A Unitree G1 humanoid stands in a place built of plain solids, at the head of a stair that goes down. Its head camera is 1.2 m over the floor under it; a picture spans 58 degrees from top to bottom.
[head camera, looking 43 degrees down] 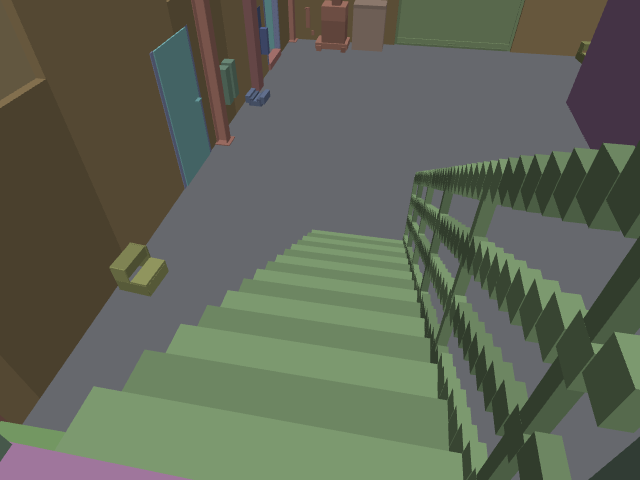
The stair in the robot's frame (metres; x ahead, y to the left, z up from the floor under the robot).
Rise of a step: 0.18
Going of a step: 0.27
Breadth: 1.28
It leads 10 degrees to the right of straight ahead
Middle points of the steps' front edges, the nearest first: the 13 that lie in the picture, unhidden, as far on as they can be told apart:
0.63 0.15 -0.18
0.89 0.10 -0.36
1.16 0.05 -0.54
1.42 0.00 -0.72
1.68 -0.04 -0.90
1.94 -0.09 -1.09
2.20 -0.14 -1.27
2.47 -0.19 -1.45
2.73 -0.24 -1.63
2.99 -0.28 -1.81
3.25 -0.33 -1.99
3.51 -0.38 -2.17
3.78 -0.43 -2.35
